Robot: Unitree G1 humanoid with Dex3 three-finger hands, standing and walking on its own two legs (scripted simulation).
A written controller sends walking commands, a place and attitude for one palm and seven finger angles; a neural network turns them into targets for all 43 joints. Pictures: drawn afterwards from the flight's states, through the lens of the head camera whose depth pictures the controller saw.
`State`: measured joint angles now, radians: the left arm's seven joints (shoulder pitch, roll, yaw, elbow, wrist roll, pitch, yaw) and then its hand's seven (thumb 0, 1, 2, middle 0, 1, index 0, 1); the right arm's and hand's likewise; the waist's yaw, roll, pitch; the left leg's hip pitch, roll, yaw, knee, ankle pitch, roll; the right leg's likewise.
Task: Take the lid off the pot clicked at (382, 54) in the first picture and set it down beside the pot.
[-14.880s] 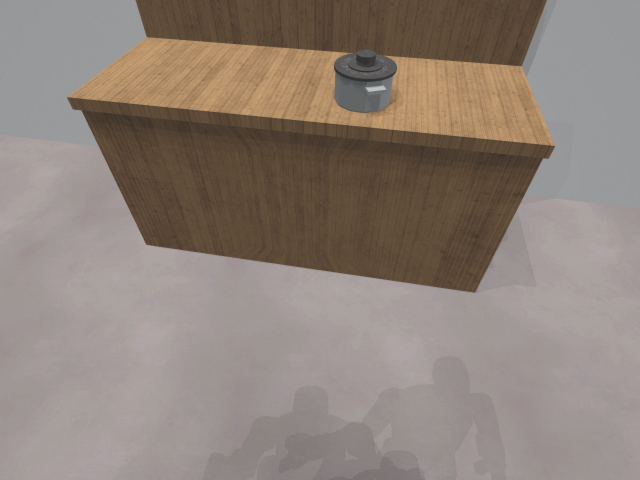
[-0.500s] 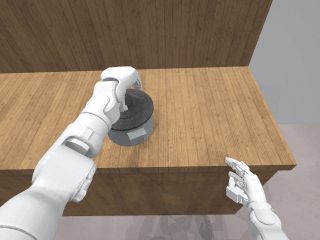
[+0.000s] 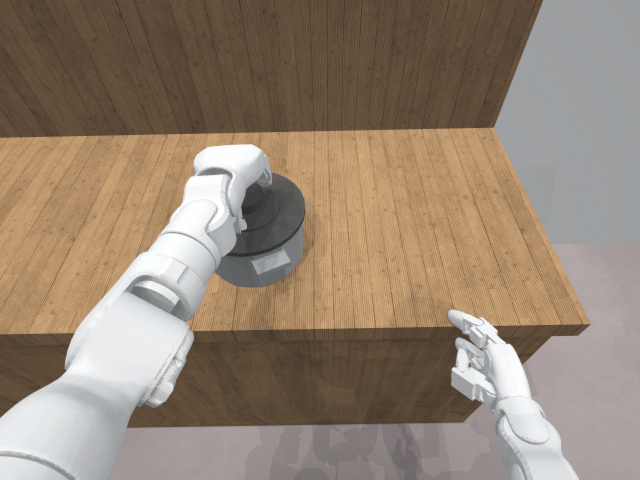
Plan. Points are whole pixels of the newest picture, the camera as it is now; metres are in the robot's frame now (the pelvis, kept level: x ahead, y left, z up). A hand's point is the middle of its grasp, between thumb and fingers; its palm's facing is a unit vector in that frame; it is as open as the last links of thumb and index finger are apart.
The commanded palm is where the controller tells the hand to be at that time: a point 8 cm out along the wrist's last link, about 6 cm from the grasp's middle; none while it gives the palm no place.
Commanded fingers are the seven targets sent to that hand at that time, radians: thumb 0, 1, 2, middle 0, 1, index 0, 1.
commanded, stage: lower the open fingers around the knob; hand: left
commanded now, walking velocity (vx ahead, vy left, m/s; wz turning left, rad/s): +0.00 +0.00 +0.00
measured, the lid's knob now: (246, 197) +0.51 +0.11 +0.06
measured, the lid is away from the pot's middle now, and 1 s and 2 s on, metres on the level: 0.00 0.00 0.01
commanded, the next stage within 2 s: close the fingers and squeeze the knob in 0.20 s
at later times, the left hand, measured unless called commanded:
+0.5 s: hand (247, 200) +0.48 +0.10 +0.08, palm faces -0.32 -0.05 -0.95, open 10.3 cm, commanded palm +0.48 +0.10 +0.13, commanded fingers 0.00 -0.08 1.09 -0.57 -0.70 -0.57 -0.70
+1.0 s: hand (241, 202) +0.47 +0.11 +0.08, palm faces -0.35 -0.06 -0.93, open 8.5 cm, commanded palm +0.48 +0.11 +0.13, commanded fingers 0.00 0.23 0.93 -0.68 -0.99 -0.68 -0.99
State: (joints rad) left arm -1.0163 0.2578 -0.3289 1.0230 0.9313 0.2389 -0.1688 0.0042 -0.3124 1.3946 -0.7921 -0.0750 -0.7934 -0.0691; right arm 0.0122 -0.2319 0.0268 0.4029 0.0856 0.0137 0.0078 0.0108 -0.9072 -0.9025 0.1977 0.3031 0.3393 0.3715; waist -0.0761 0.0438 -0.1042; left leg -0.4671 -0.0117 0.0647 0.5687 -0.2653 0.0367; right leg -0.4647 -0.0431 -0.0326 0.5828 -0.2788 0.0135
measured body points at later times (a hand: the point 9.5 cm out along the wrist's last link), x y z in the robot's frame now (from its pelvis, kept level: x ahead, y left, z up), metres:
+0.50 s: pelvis +0.01 +0.01 +0.00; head +0.05 -0.01 +0.45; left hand +0.49 +0.10 +0.14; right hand +0.25 -0.23 -0.03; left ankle +0.01 +0.10 -0.73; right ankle +0.00 -0.13 -0.73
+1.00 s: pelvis +0.01 +0.00 +0.00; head +0.05 -0.01 +0.45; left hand +0.49 +0.11 +0.13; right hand +0.25 -0.23 -0.03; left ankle +0.01 +0.10 -0.73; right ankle +0.00 -0.13 -0.73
